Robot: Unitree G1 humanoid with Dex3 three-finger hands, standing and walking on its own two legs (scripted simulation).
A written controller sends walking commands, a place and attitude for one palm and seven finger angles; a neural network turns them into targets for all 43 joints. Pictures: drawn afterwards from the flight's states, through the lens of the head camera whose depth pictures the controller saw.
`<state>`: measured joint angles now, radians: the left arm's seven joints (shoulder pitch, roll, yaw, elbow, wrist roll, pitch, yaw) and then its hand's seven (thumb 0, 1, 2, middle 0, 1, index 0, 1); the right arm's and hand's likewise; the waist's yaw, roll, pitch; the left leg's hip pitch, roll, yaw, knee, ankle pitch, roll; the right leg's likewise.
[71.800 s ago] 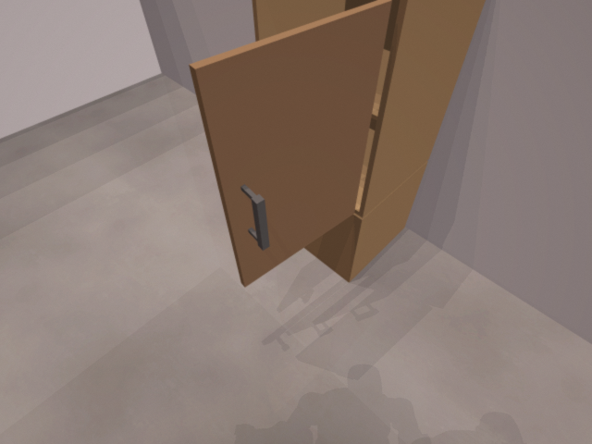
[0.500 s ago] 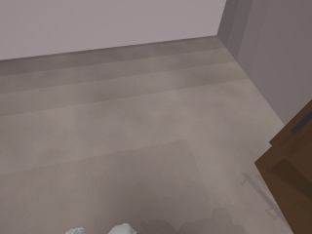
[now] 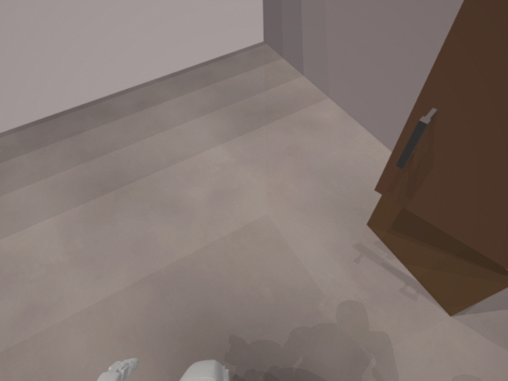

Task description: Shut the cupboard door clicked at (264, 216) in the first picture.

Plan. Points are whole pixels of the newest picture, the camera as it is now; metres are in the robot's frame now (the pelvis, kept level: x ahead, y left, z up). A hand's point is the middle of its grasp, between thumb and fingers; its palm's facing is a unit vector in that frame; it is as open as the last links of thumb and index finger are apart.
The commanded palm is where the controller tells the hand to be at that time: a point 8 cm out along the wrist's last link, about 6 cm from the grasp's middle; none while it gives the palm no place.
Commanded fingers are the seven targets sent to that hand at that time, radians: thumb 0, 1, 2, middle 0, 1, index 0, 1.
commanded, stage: turn to face it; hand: left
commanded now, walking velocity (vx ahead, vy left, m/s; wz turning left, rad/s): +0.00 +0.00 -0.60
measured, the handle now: (416, 139) +0.63 -0.34 -0.06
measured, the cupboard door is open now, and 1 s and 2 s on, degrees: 18 18 18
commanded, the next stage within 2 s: take the last steps up to it in 1.06 s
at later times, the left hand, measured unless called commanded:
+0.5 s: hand (149, 351) +0.18 +0.22 -0.15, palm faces -0.24 -0.94 -0.22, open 7.4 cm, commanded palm none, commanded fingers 0.00 0.90 0.90 -0.20 -0.30 -0.20 -0.30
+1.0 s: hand (206, 331) +0.22 +0.12 -0.16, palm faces -0.48 -0.85 -0.21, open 7.4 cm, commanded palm none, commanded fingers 0.00 0.90 0.90 -0.20 -0.30 -0.20 -0.30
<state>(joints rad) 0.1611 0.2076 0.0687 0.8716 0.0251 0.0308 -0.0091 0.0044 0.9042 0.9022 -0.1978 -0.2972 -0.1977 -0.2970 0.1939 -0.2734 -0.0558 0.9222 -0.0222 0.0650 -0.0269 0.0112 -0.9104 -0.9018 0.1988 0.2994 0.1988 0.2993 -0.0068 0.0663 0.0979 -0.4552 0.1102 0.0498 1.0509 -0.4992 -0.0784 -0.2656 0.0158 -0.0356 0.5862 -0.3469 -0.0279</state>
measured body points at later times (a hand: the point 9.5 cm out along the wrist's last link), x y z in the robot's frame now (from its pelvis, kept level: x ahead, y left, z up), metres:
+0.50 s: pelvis +0.04 +0.03 +0.01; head +0.09 +0.04 +0.46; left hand +0.19 +0.27 -0.14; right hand +0.04 -0.23 -0.12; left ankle +0.07 +0.14 -0.73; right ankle -0.05 -0.09 -0.65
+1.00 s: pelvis +0.06 -0.01 +0.01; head +0.09 -0.02 +0.46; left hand +0.24 +0.16 -0.14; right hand -0.01 -0.27 -0.13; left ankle +0.13 +0.10 -0.70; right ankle -0.03 -0.10 -0.73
